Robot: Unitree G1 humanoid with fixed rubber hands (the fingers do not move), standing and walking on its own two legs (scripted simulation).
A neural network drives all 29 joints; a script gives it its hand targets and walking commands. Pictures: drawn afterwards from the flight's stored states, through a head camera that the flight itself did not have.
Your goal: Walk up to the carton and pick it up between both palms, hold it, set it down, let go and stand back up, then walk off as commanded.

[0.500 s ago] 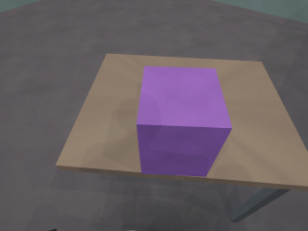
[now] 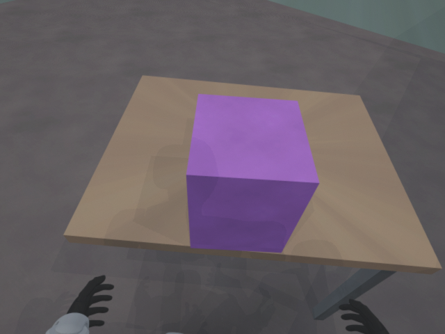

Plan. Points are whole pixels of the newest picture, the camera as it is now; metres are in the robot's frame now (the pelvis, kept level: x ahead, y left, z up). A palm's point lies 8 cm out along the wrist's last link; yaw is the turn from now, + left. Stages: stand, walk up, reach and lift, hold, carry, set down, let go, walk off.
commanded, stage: reach and lift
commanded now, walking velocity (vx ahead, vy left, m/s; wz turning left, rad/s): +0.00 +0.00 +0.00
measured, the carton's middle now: (241, 177) +0.42 -0.03 +0.03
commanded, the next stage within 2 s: none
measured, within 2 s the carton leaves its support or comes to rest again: neither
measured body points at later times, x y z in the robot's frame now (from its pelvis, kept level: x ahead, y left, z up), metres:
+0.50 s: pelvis +0.02 +0.00 +0.02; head +0.01 +0.03 +0.47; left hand +0.19 +0.26 -0.04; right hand +0.19 -0.24 -0.05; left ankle +0.05 +0.16 -0.71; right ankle +0.02 -0.09 -0.71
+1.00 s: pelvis +0.03 +0.00 +0.03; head +0.01 +0.03 +0.48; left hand +0.20 +0.24 +0.00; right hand +0.21 -0.22 -0.01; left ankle +0.05 +0.16 -0.71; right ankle +0.02 -0.09 -0.71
